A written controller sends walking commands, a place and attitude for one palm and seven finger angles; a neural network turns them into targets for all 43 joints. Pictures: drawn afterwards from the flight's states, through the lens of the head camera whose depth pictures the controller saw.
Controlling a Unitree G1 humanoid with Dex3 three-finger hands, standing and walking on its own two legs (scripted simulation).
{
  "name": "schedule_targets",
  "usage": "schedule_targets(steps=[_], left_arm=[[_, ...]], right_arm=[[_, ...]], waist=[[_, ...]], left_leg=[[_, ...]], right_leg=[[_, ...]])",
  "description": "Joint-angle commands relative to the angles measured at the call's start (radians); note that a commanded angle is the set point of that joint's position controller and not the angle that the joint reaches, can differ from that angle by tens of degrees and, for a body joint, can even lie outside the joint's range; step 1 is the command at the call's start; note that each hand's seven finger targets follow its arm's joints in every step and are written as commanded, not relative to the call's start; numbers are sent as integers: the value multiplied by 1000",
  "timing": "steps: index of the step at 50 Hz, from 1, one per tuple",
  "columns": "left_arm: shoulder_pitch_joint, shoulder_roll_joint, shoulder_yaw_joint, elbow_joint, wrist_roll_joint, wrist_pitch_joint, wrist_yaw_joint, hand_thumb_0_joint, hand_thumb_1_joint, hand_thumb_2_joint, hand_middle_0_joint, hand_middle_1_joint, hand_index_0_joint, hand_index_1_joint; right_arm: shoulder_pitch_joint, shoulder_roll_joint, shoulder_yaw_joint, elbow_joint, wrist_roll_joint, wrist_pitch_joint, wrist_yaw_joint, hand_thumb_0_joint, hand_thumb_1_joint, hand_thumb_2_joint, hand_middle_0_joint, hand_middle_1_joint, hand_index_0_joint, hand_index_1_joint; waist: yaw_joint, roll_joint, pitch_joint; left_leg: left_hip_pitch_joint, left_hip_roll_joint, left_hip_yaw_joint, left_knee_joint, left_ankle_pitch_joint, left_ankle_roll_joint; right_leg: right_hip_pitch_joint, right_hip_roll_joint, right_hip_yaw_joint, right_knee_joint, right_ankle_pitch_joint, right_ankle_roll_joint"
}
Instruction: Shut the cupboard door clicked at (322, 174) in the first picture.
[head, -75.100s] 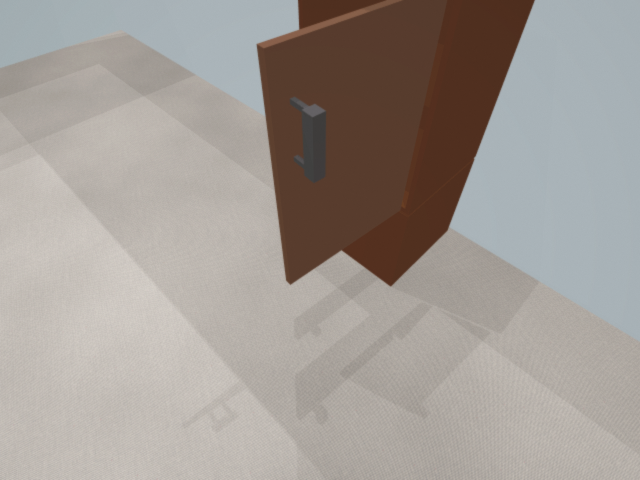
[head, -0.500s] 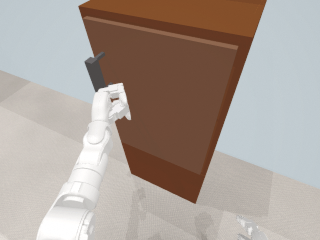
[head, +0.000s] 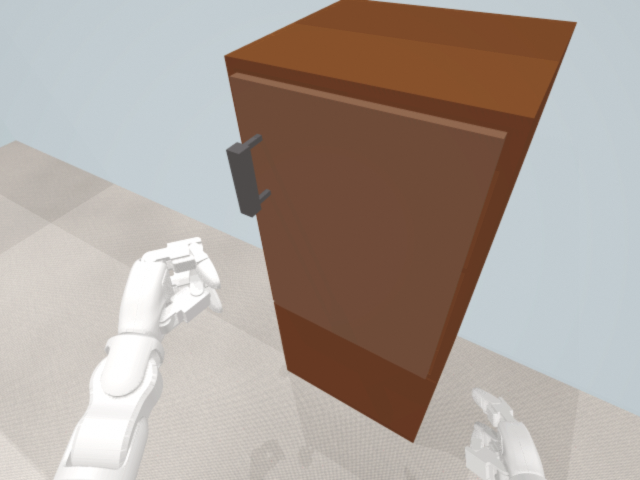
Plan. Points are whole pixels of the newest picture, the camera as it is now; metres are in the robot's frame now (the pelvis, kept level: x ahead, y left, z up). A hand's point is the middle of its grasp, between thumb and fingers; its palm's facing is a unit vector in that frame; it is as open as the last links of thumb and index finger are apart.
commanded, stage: draw the hand back to the body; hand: left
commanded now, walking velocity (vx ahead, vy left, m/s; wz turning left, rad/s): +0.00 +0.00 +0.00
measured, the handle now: (253, 174) +0.58 +0.16 +0.09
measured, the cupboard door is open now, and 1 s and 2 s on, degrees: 0 0 0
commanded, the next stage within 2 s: step back with the hand held close in 0.92 s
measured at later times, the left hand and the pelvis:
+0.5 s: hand (68, 340) +0.21 +0.26 +0.15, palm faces +0.38 -0.83 -0.40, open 5.8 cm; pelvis +0.01 +0.02 +0.00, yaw +0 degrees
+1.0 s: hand (37, 349) +0.19 +0.28 +0.16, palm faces +0.44 -0.80 -0.40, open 7.4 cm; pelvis +0.01 +0.02 +0.00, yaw +0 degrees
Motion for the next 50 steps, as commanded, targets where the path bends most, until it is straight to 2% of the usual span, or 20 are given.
schedule_targets(steps=[1,4,6,7,10,12,18,20,24,26,27,30,33,34,36,40,41,42,46,50], left_arm=[[-186,168,121,-292,23,-86,51,0,900,900,-915,-1080,-915,-1080],[-141,168,130,-343,27,-96,65,0,900,900,-832,-990,-832,-990],[-102,204,170,-379,33,-100,71,0,900,900,-777,-930,-777,-930],[-53,183,163,-370,29,-97,72,0,900,900,-750,-900,-750,-900],[53,199,202,-390,26,-97,71,0,900,900,-668,-810,-668,-810],[89,195,211,-405,27,-99,71,0,900,900,-613,-750,-613,-750],[215,264,325,-470,27,-114,77,0,900,900,-447,-570,-447,-570],[271,281,357,-477,20,-114,80,0,900,900,-393,-510,-393,-510],[329,292,400,-523,19,-127,85,0,900,900,-282,-390,-282,-390],[346,333,447,-550,19,-132,89,0,900,900,-228,-330,-228,-330],[381,321,449,-539,18,-133,91,0,900,900,-200,-300,-200,-300],[325,258,377,-511,24,-129,91,0,900,900,-200,-300,-200,-300],[291,285,393,-509,31,-134,100,0,900,900,-200,-300,-200,-300],[309,272,385,-493,28,-132,102,0,900,900,-200,-300,-200,-300],[283,294,399,-522,30,-133,101,0,900,900,-200,-300,-200,-300],[300,305,415,-550,30,-134,105,0,900,900,-200,-300,-200,-300],[295,315,426,-552,31,-134,105,0,900,900,-200,-300,-200,-300],[326,294,415,-535,28,-131,103,0,900,900,-200,-300,-200,-300],[335,291,422,-515,23,-124,97,0,900,900,-200,-300,-200,-300],[339,291,419,-537,25,-124,95,0,900,900,-200,-300,-200,-300]], right_arm=[[-101,-90,-35,-136,-5,-31,-6,0,-900,-900,200,300,200,300],[-109,-83,-37,-137,-10,-34,-8,0,-900,-900,200,300,200,300],[-109,-89,-38,-133,-13,-39,-10,0,-900,-900,200,300,200,300],[-108,-84,-39,-133,-15,-37,-9,0,-900,-900,200,300,200,300],[-113,-90,-47,-133,-16,-38,-6,0,-900,-900,200,300,200,300],[-110,-89,-50,-131,-15,-34,-2,0,-900,-900,200,300,200,300],[-106,-95,-61,-127,-16,-43,1,0,-900,-900,200,300,200,300],[-105,-97,-67,-126,-17,-46,-3,0,-900,-900,200,300,200,300],[-98,-94,-72,-122,-13,-59,-1,0,-900,-900,200,300,200,300],[-96,-100,-75,-120,-14,-67,-5,0,-900,-900,200,300,200,300],[-91,-97,-76,-115,-13,-68,-5,0,-900,-900,200,300,200,300],[-92,-108,-79,-106,-13,-77,-7,0,-900,-900,200,300,200,300],[-86,-116,-82,-103,-16,-82,-12,0,-900,-900,200,300,200,300],[-87,-110,-82,-104,-15,-83,-13,0,-900,-900,200,300,200,300],[-93,-111,-80,-105,-17,-83,-14,0,-900,-900,200,300,200,300],[-99,-106,-74,-104,-20,-91,-15,0,-900,-900,200,300,200,300],[-98,-104,-71,-104,-22,-92,-14,0,-900,-900,200,300,200,300],[-96,-97,-72,-103,-21,-91,-13,0,-900,-900,200,300,200,300],[-95,-99,-70,-103,-22,-84,-10,0,-900,-900,200,300,200,300],[-92,-104,-76,-107,-22,-82,-9,0,-900,-900,200,300,200,300]], waist=[[-4,-21,-118],[-3,-14,-117],[5,-2,-140],[6,-11,-119],[16,-47,-110],[13,-24,-87],[33,-8,-88],[36,-30,-62],[35,26,-48],[42,26,-62],[41,29,-48],[22,9,20],[24,-16,-13],[25,-35,-8],[30,-14,-38],[41,35,-30],[43,31,-43],[40,18,-27],[41,6,-3],[41,28,-26]], left_leg=[[56,62,-67,-116,176,-29],[78,65,-71,-128,192,-31],[95,67,-78,-131,241,-36],[89,69,-82,-134,253,-40],[83,71,-79,-124,302,-39],[77,74,-82,-129,307,-49],[70,80,-89,-125,335,-60],[48,82,-90,-125,326,-58],[50,88,-101,-130,311,-69],[43,87,-105,-131,310,-71],[41,92,-110,-133,313,-75],[35,97,-122,-145,253,-75],[36,91,-124,-150,190,-68],[30,88,-123,-150,182,-65],[34,84,-121,-150,183,-65],[17,86,-131,-157,198,-73],[20,85,-132,-157,209,-76],[25,87,-127,-155,223,-78],[10,85,-118,-153,241,-77],[31,91,-118,-148,271,-79]], right_leg=[[65,-66,69,-115,163,25],[84,-64,63,-122,166,23],[105,-62,59,-118,200,20],[107,-60,54,-117,201,19],[119,-60,57,-122,243,21],[113,-60,54,-120,228,20],[113,-59,47,-116,229,22],[116,-58,50,-121,226,22],[98,-57,45,-120,187,22],[111,-58,48,-117,195,22],[103,-56,44,-117,182,21],[47,-54,41,-126,133,25],[50,-56,42,-121,106,25],[56,-56,43,-121,100,24],[78,-59,49,-121,107,23],[107,-54,50,-118,123,17],[111,-56,48,-115,134,17],[103,-54,47,-117,136,17],[101,-54,52,-126,153,16],[106,-52,52,-124,164,17]])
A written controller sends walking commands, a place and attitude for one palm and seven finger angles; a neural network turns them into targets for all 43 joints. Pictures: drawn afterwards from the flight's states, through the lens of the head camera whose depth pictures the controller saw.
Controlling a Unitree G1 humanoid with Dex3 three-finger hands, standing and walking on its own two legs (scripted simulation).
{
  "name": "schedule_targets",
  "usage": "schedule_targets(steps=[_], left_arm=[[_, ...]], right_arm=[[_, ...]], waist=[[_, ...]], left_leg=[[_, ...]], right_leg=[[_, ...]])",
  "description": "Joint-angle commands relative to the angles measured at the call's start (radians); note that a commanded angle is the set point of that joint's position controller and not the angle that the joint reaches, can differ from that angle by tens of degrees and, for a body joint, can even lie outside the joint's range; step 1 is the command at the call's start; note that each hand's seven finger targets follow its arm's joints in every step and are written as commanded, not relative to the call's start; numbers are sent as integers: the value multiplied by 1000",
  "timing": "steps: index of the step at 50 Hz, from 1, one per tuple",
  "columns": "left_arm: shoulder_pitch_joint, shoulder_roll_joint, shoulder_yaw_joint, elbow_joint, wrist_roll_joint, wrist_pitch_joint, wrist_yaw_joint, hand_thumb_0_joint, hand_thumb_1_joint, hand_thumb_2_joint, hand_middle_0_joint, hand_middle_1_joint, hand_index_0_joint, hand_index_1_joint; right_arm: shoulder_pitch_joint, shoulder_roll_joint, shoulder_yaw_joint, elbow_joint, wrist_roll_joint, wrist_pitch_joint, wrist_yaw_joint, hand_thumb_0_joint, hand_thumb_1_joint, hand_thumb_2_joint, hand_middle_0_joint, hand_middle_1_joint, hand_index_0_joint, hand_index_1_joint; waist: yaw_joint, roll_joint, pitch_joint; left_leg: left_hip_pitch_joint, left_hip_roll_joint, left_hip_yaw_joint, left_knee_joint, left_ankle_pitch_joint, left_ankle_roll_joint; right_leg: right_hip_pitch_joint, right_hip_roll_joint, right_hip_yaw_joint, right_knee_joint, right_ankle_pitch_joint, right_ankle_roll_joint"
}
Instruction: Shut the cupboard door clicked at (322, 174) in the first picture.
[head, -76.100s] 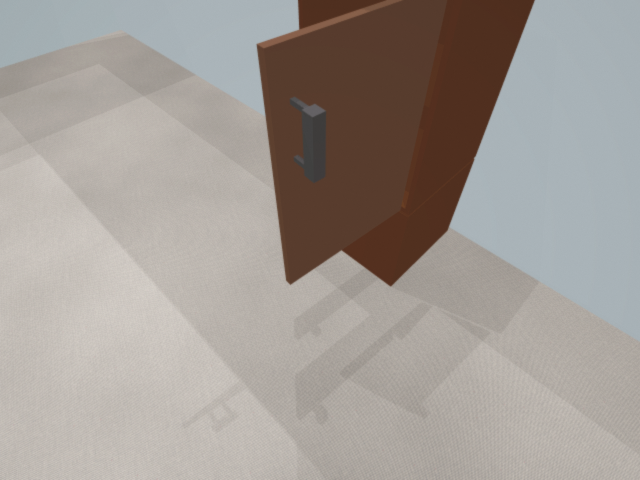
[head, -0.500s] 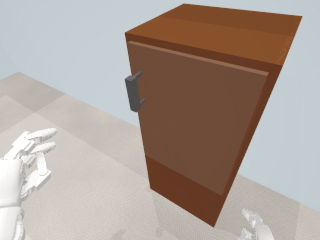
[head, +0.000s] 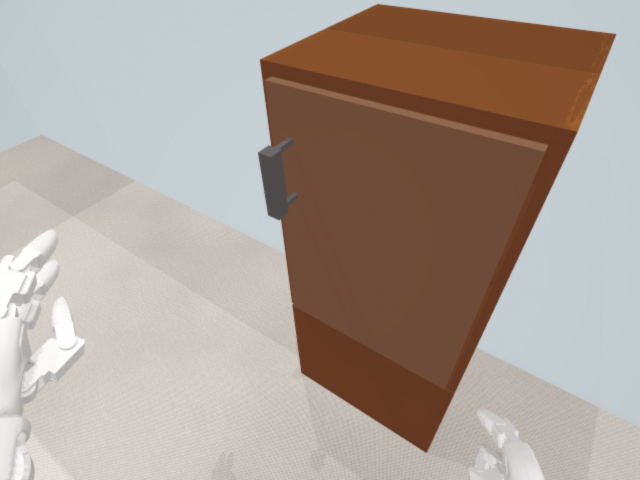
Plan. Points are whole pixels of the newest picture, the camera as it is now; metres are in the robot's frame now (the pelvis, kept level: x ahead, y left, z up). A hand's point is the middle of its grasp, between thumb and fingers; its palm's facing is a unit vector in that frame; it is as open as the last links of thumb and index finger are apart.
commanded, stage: step back with the hand held close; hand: left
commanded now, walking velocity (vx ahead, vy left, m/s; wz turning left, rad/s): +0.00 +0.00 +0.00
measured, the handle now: (282, 178) +0.57 +0.14 +0.09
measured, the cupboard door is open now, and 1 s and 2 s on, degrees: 0 0 0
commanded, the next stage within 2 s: stop stepping back and stand still in 1.26 s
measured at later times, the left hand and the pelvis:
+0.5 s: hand (73, 355) +0.18 +0.26 +0.15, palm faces +0.35 -0.80 -0.50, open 7.4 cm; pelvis -0.03 +0.01 -0.01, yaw -3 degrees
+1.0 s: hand (4, 389) +0.14 +0.29 +0.17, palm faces +0.42 -0.79 -0.44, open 7.4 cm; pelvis -0.07 +0.03 -0.01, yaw -2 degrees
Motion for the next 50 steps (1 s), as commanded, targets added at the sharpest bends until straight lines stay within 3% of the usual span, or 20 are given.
schedule_targets(steps=[1,2,3,4,5,6,8,11,14,15,16,25,27,32,35,37,40,43,46,50], left_arm=[[-86,192,130,-218,-5,-65,21,0,900,900,-200,-300,-200,-300],[-67,181,124,-207,-7,-64,22,0,900,900,-200,-300,-200,-300],[-256,362,295,-319,1,-108,31,0,900,900,-200,-300,-200,-300],[-159,297,256,-222,-10,-117,25,0,900,900,-200,-300,-200,-300],[-140,267,227,-216,-6,-120,19,0,900,900,-200,-300,-200,-300],[-62,210,183,-169,-7,-116,14,0,900,900,-200,-300,-200,-300],[3,172,139,-150,-4,-107,12,0,900,900,-200,-300,-200,-300],[25,191,148,-192,0,-101,20,0,900,900,-200,-300,-200,-300],[32,236,192,-240,1,-96,32,0,900,900,-200,-300,-200,-300],[14,278,227,-287,2,-99,36,0,900,900,-200,-300,-200,-300],[29,271,228,-288,1,-101,40,0,900,900,-200,-300,-200,-300],[42,255,241,-293,12,-116,50,0,900,900,-200,-300,-200,-300],[26,236,225,-270,15,-117,48,0,900,900,-200,-300,-200,-300],[-19,230,216,-267,36,-129,52,0,900,900,-200,-300,-200,-300],[-44,270,239,-342,42,-152,62,0,900,900,-200,-300,-200,-300],[-28,264,239,-378,40,-167,69,0,900,900,-200,-300,-200,-300],[4,277,287,-364,47,-186,68,0,900,900,-200,-300,-200,-300],[-16,249,263,-355,44,-195,55,0,900,900,-200,-300,-200,-300],[20,216,219,-321,20,-203,41,0,900,900,-200,-300,-200,-300],[6,222,191,-343,19,-208,29,0,900,900,-200,-300,-200,-300]], right_arm=[[-127,-119,-48,-159,5,-54,-4,0,-900,-900,200,300,200,300],[-125,-114,-48,-160,4,-54,-4,0,-900,-900,200,300,200,300],[-113,-140,-58,-204,19,-40,-9,0,-900,-900,200,300,200,300],[-97,-121,-57,-176,11,-34,-15,0,-900,-900,200,300,200,300],[-93,-126,-60,-181,14,-30,-13,0,-900,-900,200,300,200,300],[-90,-129,-63,-175,12,-23,-12,0,-900,-900,200,300,200,300],[-87,-142,-69,-186,13,-3,-9,0,-900,-900,200,300,200,300],[-90,-148,-75,-207,17,19,-15,0,-900,-900,200,300,200,300],[-91,-144,-79,-233,18,42,-25,0,-900,-900,200,300,200,300],[-95,-150,-83,-238,17,47,-29,0,-900,-900,200,300,200,300],[-95,-138,-79,-244,18,51,-33,0,-900,-900,200,300,200,300],[-82,-151,-80,-256,8,44,-46,0,-900,-900,200,300,200,300],[-73,-149,-77,-254,9,37,-45,0,-900,-900,200,300,200,300],[-57,-150,-81,-252,10,26,-39,0,-900,-900,200,300,200,300],[-54,-159,-83,-246,2,15,-32,0,-900,-900,200,300,200,300],[-55,-151,-73,-243,-1,5,-31,0,-900,-900,200,300,200,300],[-69,-158,-77,-245,-8,-17,-41,0,-900,-900,200,300,200,300],[-52,-145,-81,-226,-21,-29,-37,0,-900,-900,200,300,200,300],[-39,-133,-79,-197,-28,-43,-28,0,-900,-900,200,300,200,300],[-35,-135,-84,-150,-34,-55,-3,0,-900,-900,200,300,200,300]], waist=[[2,13,-62],[1,13,-51],[-20,13,-11],[-27,-70,-22],[-32,-58,-24],[-40,-52,-53],[-41,-35,-94],[-39,-27,-147],[-38,-80,-162],[-37,-58,-179],[-39,-63,-179],[-41,17,-88],[-47,-17,-67],[-58,-103,-40],[-63,-96,-43],[-64,-55,-70],[-49,94,-89],[-52,52,-57],[-52,-17,-67],[-48,64,-183]], left_leg=[[-41,106,-115,-90,248,-104],[-45,104,-112,-90,240,-102],[-178,134,-138,-75,91,-59],[-171,118,-140,-44,54,-52],[-151,115,-143,-17,87,-57],[-113,123,-132,-2,127,-65],[-91,144,-124,-1,210,-63],[-112,176,-143,-5,343,-71],[-163,186,-152,11,338,-65],[-183,186,-160,19,339,-64],[-197,187,-162,24,328,-63],[-428,242,-228,-81,37,0],[-483,250,-234,-96,-65,11],[-595,194,-212,-29,-360,27],[-510,162,-221,36,-340,11],[-485,181,-254,-19,-297,12],[-635,298,-360,-207,-387,40],[-557,341,-359,-208,-189,40],[-298,332,-322,-114,275,14],[49,321,-254,-39,810,-20]], right_leg=[[20,-40,47,-40,132,-9],[18,-41,48,-42,126,-10],[30,-82,188,-34,206,-20],[3,-128,214,-48,209,-35],[-23,-150,240,-47,241,-49],[-53,-159,234,-29,253,-49],[-69,-146,203,16,275,-32],[-41,-126,173,98,325,-16],[-28,-124,184,133,331,-12],[-9,-132,193,147,349,-17],[-10,-138,196,158,343,-18],[18,-64,171,234,146,21],[29,-64,178,251,113,22],[9,-119,278,180,-6,-1],[-121,-158,325,91,-135,-31],[-112,-125,265,145,-95,-19],[76,-13,127,356,18,36],[17,5,107,425,-79,42],[-129,-4,92,294,-139,35],[-234,8,61,205,-183,42]])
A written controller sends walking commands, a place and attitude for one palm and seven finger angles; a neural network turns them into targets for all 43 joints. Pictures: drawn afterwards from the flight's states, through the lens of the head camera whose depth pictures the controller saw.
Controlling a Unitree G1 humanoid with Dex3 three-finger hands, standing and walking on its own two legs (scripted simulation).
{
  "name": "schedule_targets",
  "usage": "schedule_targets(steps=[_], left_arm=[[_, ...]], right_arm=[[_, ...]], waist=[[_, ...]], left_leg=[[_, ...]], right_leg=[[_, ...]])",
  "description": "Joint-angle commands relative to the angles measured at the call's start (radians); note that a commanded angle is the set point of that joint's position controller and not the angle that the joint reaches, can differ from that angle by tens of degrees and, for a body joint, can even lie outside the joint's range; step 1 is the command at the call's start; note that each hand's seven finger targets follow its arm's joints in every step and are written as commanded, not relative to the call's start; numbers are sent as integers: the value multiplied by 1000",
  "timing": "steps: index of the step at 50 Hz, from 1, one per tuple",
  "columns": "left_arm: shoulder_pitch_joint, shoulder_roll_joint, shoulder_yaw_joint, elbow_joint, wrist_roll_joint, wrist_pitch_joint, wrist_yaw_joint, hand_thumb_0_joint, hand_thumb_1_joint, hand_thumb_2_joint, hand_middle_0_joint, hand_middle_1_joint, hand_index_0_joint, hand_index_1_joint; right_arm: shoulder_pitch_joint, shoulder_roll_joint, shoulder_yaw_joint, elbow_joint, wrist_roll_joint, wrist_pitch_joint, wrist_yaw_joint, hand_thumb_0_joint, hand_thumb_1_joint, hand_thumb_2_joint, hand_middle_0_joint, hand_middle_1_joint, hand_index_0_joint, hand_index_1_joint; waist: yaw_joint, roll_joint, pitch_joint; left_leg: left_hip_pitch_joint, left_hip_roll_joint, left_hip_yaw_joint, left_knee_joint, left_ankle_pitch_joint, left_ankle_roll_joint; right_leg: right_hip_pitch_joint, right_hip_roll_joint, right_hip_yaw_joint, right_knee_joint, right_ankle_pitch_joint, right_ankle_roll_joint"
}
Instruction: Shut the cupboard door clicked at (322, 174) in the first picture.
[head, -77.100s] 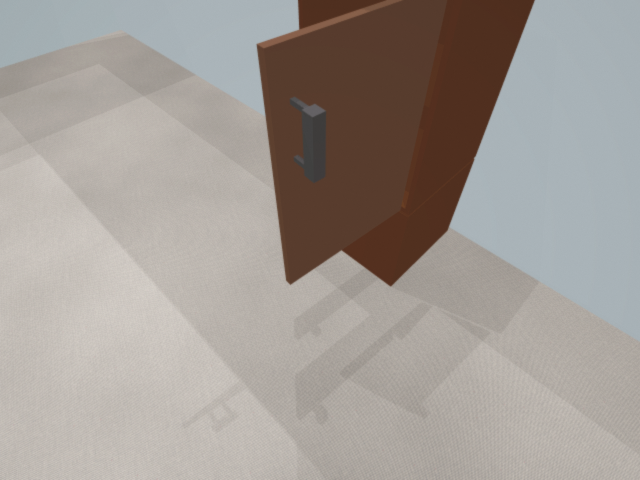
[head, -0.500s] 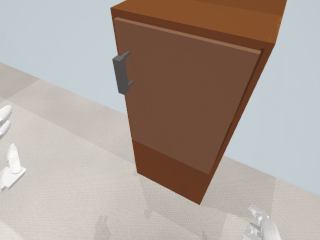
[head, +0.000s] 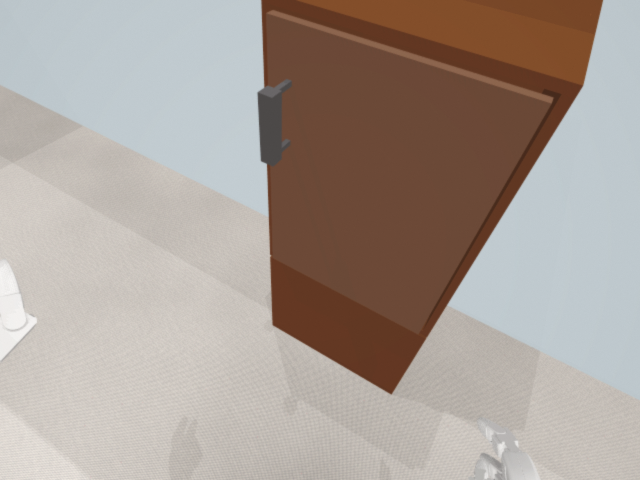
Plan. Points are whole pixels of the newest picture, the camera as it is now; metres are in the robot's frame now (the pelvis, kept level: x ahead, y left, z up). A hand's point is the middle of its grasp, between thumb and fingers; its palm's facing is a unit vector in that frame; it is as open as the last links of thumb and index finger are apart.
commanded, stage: step back with the hand held close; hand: left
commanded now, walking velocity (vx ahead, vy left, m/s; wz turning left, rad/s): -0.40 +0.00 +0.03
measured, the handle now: (278, 122) +0.64 +0.13 +0.10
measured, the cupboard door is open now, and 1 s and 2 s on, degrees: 0 0 0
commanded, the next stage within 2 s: stop stepping back and stand still in 0.26 s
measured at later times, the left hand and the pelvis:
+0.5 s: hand out of the picture +0.03 +0.24 +0.18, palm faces +0.48 -0.77 -0.42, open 7.4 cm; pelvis -0.15 -0.03 +0.01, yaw -2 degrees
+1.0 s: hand out of the picture -0.05 +0.26 +0.17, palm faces +0.52 -0.76 -0.39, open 7.4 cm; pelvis -0.23 -0.01 -0.01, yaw +3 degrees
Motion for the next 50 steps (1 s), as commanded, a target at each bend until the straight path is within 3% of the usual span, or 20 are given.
schedule_targets(steps=[1,6,9,14,15,17,18,21,25,27,29,32,33,37,41,44,45,47,48,50], left_arm=[[-31,143,34,-220,-16,-55,0,0,900,900,-200,-300,-200,-300],[80,206,109,-300,-46,-10,-3,0,900,900,-200,-300,-200,-300],[134,246,166,-329,-68,12,0,0,900,900,-200,-300,-200,-300],[161,263,194,-251,-92,18,-10,0,900,900,-200,-300,-200,-300],[151,289,217,-235,-87,15,-9,0,900,900,-200,-300,-200,-300],[112,244,139,-205,-84,11,1,0,900,900,-200,-300,-200,-300],[108,231,125,-173,-66,24,11,0,900,900,-200,-300,-200,-300],[-65,198,55,-133,-32,75,43,0,900,900,-200,-300,-200,-300],[-248,204,4,-141,0,92,82,0,900,900,-200,-300,-200,-300],[-189,179,8,-171,7,76,83,0,900,900,-200,-300,-200,-300],[-100,195,52,-240,-1,50,88,0,900,900,-200,-300,-200,-300],[34,215,107,-205,-16,28,72,0,900,900,-200,-300,-200,-300],[30,206,101,-215,-17,30,62,0,900,900,-200,-300,-200,-300],[-62,149,63,-104,-11,50,59,0,900,900,-200,-300,-200,-300],[-98,129,22,-92,10,58,56,0,900,900,-200,-300,-200,-300],[-85,150,35,-121,16,57,57,0,900,900,-200,-300,-200,-300],[-90,177,53,-136,20,56,55,0,900,900,-200,-300,-200,-300],[-145,187,50,-182,24,37,61,0,900,900,-200,-300,-200,-300],[-192,203,55,-218,26,13,65,0,900,900,-200,-300,-200,-300],[-244,233,87,-218,32,-8,72,0,900,900,-200,-300,-200,-300]], right_arm=[[-75,-151,-65,-113,4,-69,18,0,-900,-900,200,300,200,300],[-115,-133,-61,-137,11,-56,38,0,-900,-900,200,300,200,300],[-148,-131,-51,-158,9,-45,33,0,-900,-900,200,300,200,300],[-186,-154,-53,-189,21,-12,16,0,-900,-900,200,300,200,300],[-177,-155,-59,-184,23,-4,18,0,-900,-900,200,300,200,300],[-146,-132,-73,-160,51,-3,12,0,-900,-900,200,300,200,300],[-139,-136,-76,-141,38,4,7,0,-900,-900,200,300,200,300],[-139,-116,-35,-139,34,15,-18,0,-900,-900,200,300,200,300],[-147,-143,-42,-120,31,-30,-56,0,-900,-900,200,300,200,300],[-117,-129,-38,-121,24,-51,-51,0,-900,-900,200,300,200,300],[-98,-122,-38,-127,25,-66,-45,0,-900,-900,200,300,200,300],[-82,-142,-56,-147,40,-71,-35,0,-900,-900,200,300,200,300],[-80,-129,-44,-140,32,-63,-30,0,-900,-900,200,300,200,300],[-100,-143,-39,-128,36,-70,-36,0,-900,-900,200,300,200,300],[-110,-142,-39,-128,29,-83,-36,0,-900,-900,200,300,200,300],[-105,-137,-38,-116,18,-82,-30,0,-900,-900,200,300,200,300],[-107,-133,-42,-114,17,-81,-29,0,-900,-900,200,300,200,300],[-103,-113,-39,-112,9,-78,-24,0,-900,-900,200,300,200,300],[-111,-112,-45,-107,8,-80,-19,0,-900,-900,200,300,200,300],[-106,-119,-45,-88,-1,-76,-18,0,-900,-900,200,300,200,300]], waist=[[-12,169,-214],[5,173,-342],[13,200,-325],[3,157,-190],[-7,92,-171],[-14,-239,-114],[-13,-230,-55],[-41,-41,-13],[-10,-80,35],[-4,-79,-14],[-14,-4,-83],[-19,55,-162],[-31,149,-136],[-36,156,69],[-40,203,97],[-23,104,55],[-17,25,56],[-24,-175,55],[-21,-177,33],[-26,-102,49]], left_leg=[[453,296,-272,-151,872,-80],[507,298,-259,-196,768,-51],[355,299,-244,-284,473,-36],[-16,232,-175,-345,-177,-110],[-31,184,-155,-264,-251,-125],[202,36,-92,264,-147,-168],[43,22,-120,446,-212,-161],[-75,90,-145,419,-197,-144],[-40,74,-79,246,-213,-124],[-16,63,-60,64,-189,-112],[109,56,-61,-181,-40,-104],[214,146,-103,-123,338,-103],[171,147,-118,-146,299,-102],[-119,242,-246,-343,-513,-47],[-163,247,-275,-315,-629,-26],[-185,188,-203,-155,-548,-44],[-188,127,-141,-41,-516,-67],[-207,31,-61,319,-314,-102],[-222,40,-90,445,-293,-113],[-136,112,-165,380,-324,-105]], right_leg=[[-126,6,-35,-69,-46,10],[-89,16,-39,-42,-99,23],[-9,19,-52,-63,-111,23],[191,-13,-77,-296,31,-4],[149,-69,-33,-354,21,-23],[-355,-355,229,-556,-150,-92],[-326,-416,256,-514,57,-140],[-162,-345,137,-348,333,-137],[-85,-323,169,-386,175,-111],[37,-306,163,-347,202,-114],[118,-233,93,-254,276,-67],[151,-84,-30,-147,401,1],[129,-70,-63,-131,347,-2],[93,-4,-103,-71,-38,2],[75,23,-122,-41,-36,-5],[131,-1,-43,-139,-87,-34],[85,-42,67,-212,-189,-69],[-4,-275,499,-431,-427,-202],[13,-362,601,-471,-412,-264],[-100,-380,512,-426,-374,-265]])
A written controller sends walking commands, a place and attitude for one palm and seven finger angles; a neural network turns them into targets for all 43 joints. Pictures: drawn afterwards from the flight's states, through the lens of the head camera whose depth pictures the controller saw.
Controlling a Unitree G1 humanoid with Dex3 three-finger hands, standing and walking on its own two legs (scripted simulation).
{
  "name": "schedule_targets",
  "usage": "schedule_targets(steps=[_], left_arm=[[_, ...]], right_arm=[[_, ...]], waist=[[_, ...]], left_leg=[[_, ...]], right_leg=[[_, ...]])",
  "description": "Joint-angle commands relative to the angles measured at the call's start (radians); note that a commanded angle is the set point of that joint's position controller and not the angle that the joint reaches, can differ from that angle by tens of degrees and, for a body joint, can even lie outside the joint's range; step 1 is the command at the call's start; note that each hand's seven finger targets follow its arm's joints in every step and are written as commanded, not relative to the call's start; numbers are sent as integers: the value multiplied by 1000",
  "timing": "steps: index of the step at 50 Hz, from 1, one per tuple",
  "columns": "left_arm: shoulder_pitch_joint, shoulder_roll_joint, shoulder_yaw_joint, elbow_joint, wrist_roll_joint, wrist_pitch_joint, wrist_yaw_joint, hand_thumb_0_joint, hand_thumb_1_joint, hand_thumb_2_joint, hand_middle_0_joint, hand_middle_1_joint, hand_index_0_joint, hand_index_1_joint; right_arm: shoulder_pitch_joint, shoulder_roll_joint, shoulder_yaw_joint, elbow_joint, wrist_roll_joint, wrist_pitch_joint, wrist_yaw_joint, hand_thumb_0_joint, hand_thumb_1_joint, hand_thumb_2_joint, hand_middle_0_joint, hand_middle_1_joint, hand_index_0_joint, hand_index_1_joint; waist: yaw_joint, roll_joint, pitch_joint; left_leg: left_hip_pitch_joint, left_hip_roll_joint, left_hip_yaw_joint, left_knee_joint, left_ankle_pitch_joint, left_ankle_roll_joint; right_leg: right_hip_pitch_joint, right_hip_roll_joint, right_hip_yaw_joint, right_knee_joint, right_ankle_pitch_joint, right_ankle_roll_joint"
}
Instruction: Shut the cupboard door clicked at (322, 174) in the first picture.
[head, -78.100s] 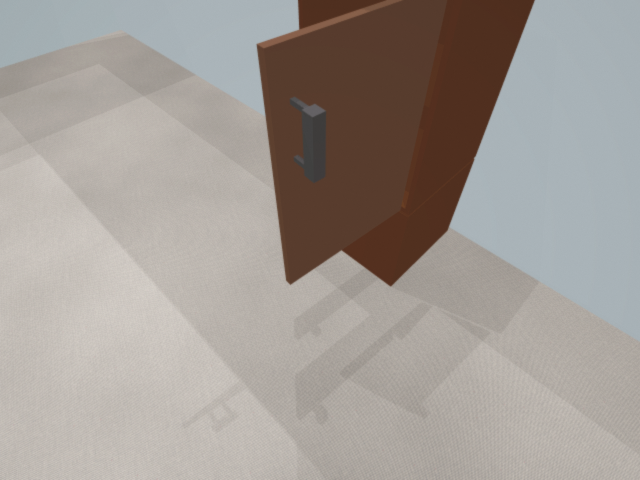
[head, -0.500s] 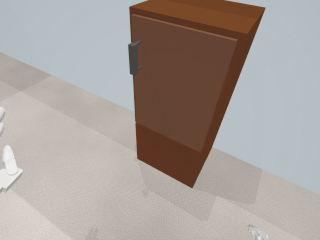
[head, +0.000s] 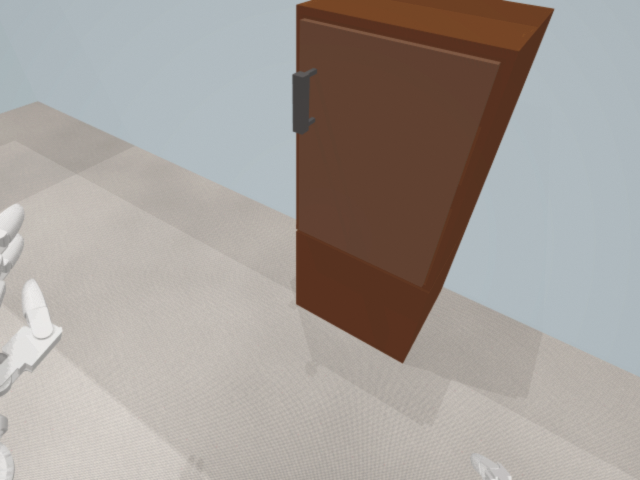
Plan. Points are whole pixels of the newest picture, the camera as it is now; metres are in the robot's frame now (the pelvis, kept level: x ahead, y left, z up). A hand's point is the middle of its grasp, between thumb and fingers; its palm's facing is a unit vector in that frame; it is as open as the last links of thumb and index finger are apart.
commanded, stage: stop stepping back and stand still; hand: left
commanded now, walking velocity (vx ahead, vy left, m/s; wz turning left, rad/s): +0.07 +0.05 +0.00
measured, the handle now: (306, 100) +0.87 +0.09 +0.11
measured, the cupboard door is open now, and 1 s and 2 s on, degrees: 0 0 0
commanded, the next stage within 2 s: let the arm hang, fingers relaxed in 0.70 s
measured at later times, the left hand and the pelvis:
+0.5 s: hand (64, 284) +0.25 +0.28 +0.17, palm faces +0.40 -0.79 -0.47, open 7.4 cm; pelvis +0.05 +0.02 +0.01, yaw -1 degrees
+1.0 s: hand (119, 473) +0.16 +0.27 -0.09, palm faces -0.01 -0.93 -0.36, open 7.4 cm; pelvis +0.01 +0.05 +0.01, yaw -1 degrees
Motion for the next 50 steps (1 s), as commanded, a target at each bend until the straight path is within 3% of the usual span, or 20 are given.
schedule_targets(steps=[1,3,4,5,6,9,11,14,15,17,21,25,30,39,40,41,43,44,47,50], left_arm=[[-209,247,150,-262,2,-116,32,0,900,900,-200,-300,-200,-300],[-167,239,152,-234,-12,-119,33,0,900,900,-200,-300,-200,-300],[-163,222,140,-258,-21,-124,33,0,900,900,-200,-300,-200,-300],[-127,212,146,-262,-24,-133,36,0,900,900,-200,-300,-200,-300],[-102,219,160,-224,-27,-132,36,0,900,900,-200,-300,-200,-300],[-87,199,136,-176,-14,-103,14,0,900,900,-200,-300,-200,-300],[-71,210,141,-173,-6,-102,12,0,900,900,-200,-300,-200,-300],[-25,223,148,-186,-22,-103,7,0,900,900,-200,-300,-200,-300],[-19,250,171,-201,-23,-105,11,0,900,900,-200,-300,-200,-300],[-17,243,170,-210,-27,-115,16,0,900,900,-200,-300,-200,-300],[18,243,181,-214,-31,-119,12,0,900,900,-200,-300,-200,-300],[3,242,171,-201,-31,-108,4,0,900,900,-200,-300,-200,-300],[45,239,169,-217,-36,-95,3,0,900,900,-200,-300,-200,-300],[34,223,163,-202,-42,-92,1,0,900,900,-200,-300,-200,-300],[-42,28,-328,539,15,35,-128,0,900,900,-200,-300,-200,-300],[-53,58,-261,598,40,132,-149,0,900,900,-200,-300,-200,-300],[-109,45,-273,676,42,155,-155,0,900,900,-200,-300,-200,-300],[-134,50,-282,735,43,155,-156,0,900,900,-200,-300,-200,-300],[-179,59,-303,939,44,159,-153,0,900,900,-200,-300,-200,-300],[-221,53,-329,1122,41,171,-146,0,900,900,-200,-300,-200,-300]], right_arm=[[-150,-126,-61,-164,-7,-55,-11,0,-900,-900,200,300,200,300],[-131,-126,-54,-152,-6,-55,-22,0,-900,-900,200,300,200,300],[-139,-150,-64,-168,0,-65,-28,0,-900,-900,200,300,200,300],[-140,-169,-74,-181,9,-75,-32,0,-900,-900,200,300,200,300],[-146,-148,-69,-183,13,-81,-26,0,-900,-900,200,300,200,300],[-167,-147,-62,-174,14,-82,-16,0,-900,-900,200,300,200,300],[-164,-153,-58,-178,17,-86,-12,0,-900,-900,200,300,200,300],[-150,-147,-70,-190,20,-74,5,0,-900,-900,200,300,200,300],[-151,-146,-72,-186,20,-66,8,0,-900,-900,200,300,200,300],[-154,-134,-63,-189,21,-55,8,0,-900,-900,200,300,200,300],[-175,-141,-59,-198,19,-48,-11,0,-900,-900,200,300,200,300],[-163,-148,-64,-206,26,-51,-12,0,-900,-900,200,300,200,300],[-164,-152,-66,-219,29,-39,-5,0,-900,-900,200,300,200,300],[-174,-145,-58,-238,29,-22,-12,0,-900,-900,200,300,200,300],[-249,-249,-92,-21,56,-108,78,0,-900,-900,200,300,200,300],[-175,-306,-111,23,17,-52,85,0,-900,-900,200,300,200,300],[-157,-280,-91,21,6,-8,78,0,-900,-900,200,300,200,300],[-173,-281,-82,27,-1,2,77,0,-900,-900,200,300,200,300],[-182,-269,-69,68,-11,29,76,0,-900,-900,200,300,200,300],[-149,-227,-52,121,-12,65,75,0,-900,-900,200,300,200,300]], waist=[[-25,-95,55],[-38,26,8],[-33,158,9],[-28,288,0],[-19,199,-8],[-11,172,75],[-7,116,61],[-14,-89,10],[-17,-81,4],[-19,-85,-29],[-7,110,-74],[-6,90,-120],[-7,78,-145],[-7,85,-71],[-47,63,82],[-29,99,9],[-21,73,-8],[-14,2,7],[-3,-105,-1],[-18,-118,56]], left_leg=[[-46,40,-32,-46,8,13],[187,-31,73,-320,130,8],[211,45,-81,-469,36,41],[223,206,-324,-570,15,97],[161,261,-382,-590,93,140],[-52,211,-218,-547,83,112],[-100,123,-99,-454,178,56],[-33,-7,14,-249,171,-9],[-19,-12,22,-206,186,-18],[-1,-10,6,-257,192,-22],[140,57,-50,-428,541,-3],[165,72,-31,-400,756,-10],[139,54,-8,-391,728,-23],[33,53,-17,-477,446,-14],[63,45,-24,-335,574,-23],[95,82,-38,-363,599,-34],[37,115,-100,-413,516,20],[2,126,-133,-443,469,42],[24,85,-123,-449,383,37],[79,23,-77,-434,227,11]], right_leg=[[-103,-325,457,-336,-402,-167],[-156,-178,212,-185,-326,-73],[-179,-97,153,-48,-285,-20],[-196,-8,45,130,-168,40],[-149,-5,31,205,-174,61],[52,-35,27,23,-72,69],[177,-33,50,-133,71,60],[95,-178,322,-280,18,-27],[76,-227,368,-306,49,-56],[126,-238,327,-279,125,-61],[151,-72,118,-134,304,35],[219,-45,70,-109,454,54],[265,-63,85,-117,543,48],[258,-48,85,-167,345,56],[-3,-107,23,-97,321,39],[-22,-126,84,-123,215,31],[-9,-80,44,-56,38,38],[17,-68,45,-39,1,42],[70,-87,99,-124,29,34],[-16,-129,177,-238,-66,15]])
